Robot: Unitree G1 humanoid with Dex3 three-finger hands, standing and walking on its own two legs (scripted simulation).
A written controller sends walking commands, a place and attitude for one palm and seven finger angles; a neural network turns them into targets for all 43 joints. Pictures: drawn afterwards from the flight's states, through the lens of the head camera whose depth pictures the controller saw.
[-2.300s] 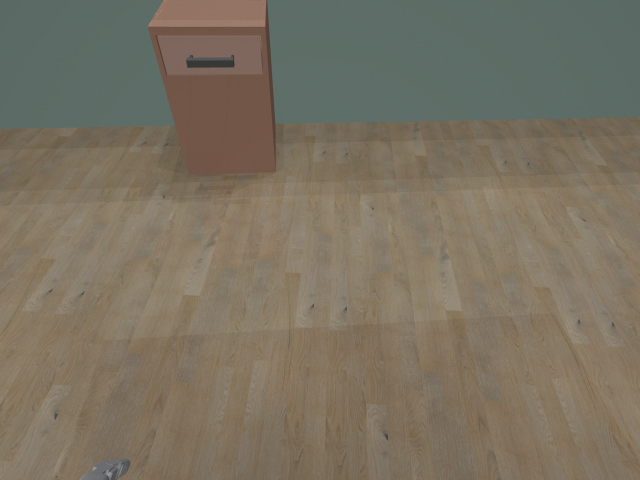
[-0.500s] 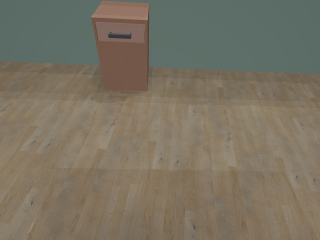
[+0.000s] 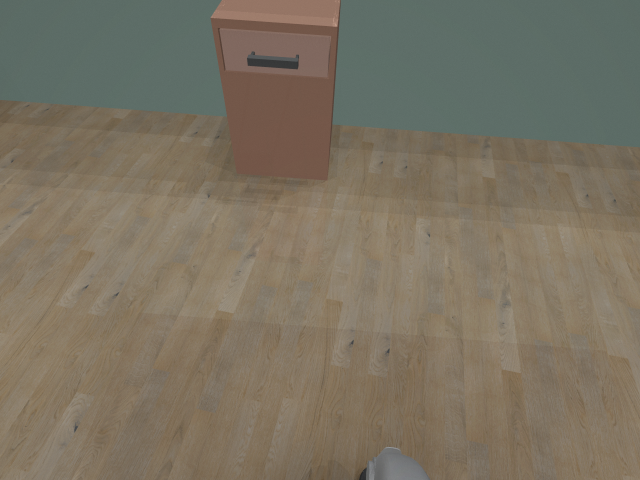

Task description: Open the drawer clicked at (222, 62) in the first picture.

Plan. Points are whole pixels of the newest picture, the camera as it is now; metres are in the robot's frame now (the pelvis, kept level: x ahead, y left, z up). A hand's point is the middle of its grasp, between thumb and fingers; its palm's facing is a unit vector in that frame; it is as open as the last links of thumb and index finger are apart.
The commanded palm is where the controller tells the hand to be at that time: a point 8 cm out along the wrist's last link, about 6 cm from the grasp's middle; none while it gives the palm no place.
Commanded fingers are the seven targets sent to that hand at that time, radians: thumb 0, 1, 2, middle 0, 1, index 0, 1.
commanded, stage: get within about a metre, facing it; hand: left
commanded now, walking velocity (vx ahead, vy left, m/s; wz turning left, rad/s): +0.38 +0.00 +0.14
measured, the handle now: (274, 58) +1.46 +0.16 -0.18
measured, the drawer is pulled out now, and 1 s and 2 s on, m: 0.00 0.00 0.00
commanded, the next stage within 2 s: stand and wait in 0.52 s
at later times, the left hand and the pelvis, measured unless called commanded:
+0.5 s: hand out of the picture +0.16 +0.16 -0.18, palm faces +0.19 -0.97 -0.16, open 7.3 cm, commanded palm none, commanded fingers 0.00 0.90 0.90 -0.20 -0.30 -0.20 -0.30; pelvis +0.23 -0.01 +0.00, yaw +7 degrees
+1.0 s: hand (198, 320) +0.41 +0.22 -0.17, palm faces +0.13 -0.97 -0.20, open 7.3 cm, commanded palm none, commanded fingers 0.00 0.90 0.90 -0.20 -0.30 -0.20 -0.30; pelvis +0.37 +0.04 +0.00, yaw +5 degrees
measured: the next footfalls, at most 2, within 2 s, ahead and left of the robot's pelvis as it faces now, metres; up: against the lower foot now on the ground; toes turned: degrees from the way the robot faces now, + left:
right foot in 0.10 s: +0.21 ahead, -0.13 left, +0.00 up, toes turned -6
left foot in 0.56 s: +0.39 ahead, +0.12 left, +0.00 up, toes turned +16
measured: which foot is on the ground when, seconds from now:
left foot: down 0.00-0.12, up 0.14-0.54, down 0.56-1.00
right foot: up 0.00-0.08, down 0.10-0.56, up 0.58-1.00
